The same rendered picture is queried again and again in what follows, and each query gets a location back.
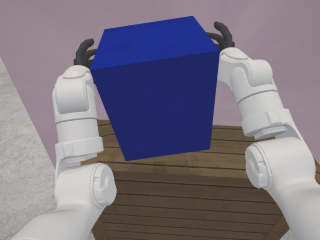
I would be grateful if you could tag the robot right forearm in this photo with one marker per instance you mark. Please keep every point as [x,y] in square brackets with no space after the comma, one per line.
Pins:
[260,106]

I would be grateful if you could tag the robot left forearm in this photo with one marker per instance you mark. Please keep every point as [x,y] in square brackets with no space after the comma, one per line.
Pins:
[75,114]

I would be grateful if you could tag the robot right upper arm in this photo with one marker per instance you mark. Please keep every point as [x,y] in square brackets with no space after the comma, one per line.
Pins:
[285,169]

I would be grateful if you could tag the pedestal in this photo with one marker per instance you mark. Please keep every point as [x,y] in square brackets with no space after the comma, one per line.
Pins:
[198,195]

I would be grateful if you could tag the left robot hand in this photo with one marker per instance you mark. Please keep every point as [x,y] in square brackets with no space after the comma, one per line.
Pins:
[83,55]

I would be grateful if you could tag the right robot hand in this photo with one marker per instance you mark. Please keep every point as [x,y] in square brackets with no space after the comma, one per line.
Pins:
[225,41]

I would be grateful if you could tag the robot left upper arm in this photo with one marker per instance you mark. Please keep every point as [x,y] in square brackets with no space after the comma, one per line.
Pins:
[82,192]

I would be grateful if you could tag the carton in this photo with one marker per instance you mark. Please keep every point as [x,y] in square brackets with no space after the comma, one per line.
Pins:
[157,82]

